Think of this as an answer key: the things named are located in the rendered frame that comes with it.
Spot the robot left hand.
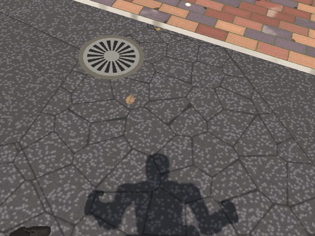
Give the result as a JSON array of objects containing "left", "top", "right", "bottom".
[{"left": 9, "top": 226, "right": 51, "bottom": 236}]

